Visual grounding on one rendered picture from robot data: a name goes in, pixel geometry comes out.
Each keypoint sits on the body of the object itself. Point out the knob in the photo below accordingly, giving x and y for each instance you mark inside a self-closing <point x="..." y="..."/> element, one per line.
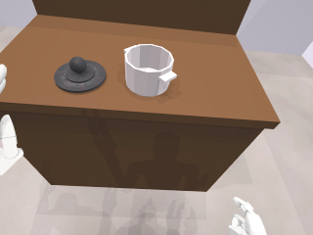
<point x="77" y="64"/>

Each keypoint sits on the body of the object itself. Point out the table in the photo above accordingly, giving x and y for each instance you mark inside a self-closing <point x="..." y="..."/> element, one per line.
<point x="181" y="140"/>

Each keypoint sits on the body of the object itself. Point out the robot left hand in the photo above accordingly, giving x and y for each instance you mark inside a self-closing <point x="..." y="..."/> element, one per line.
<point x="10" y="153"/>

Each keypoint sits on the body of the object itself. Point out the lid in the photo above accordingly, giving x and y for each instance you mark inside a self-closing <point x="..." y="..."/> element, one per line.
<point x="86" y="81"/>

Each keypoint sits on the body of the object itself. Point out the pot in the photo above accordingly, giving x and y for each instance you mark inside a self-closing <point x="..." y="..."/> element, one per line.
<point x="148" y="69"/>

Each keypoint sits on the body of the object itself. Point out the robot right hand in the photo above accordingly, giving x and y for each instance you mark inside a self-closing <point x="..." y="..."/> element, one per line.
<point x="252" y="225"/>

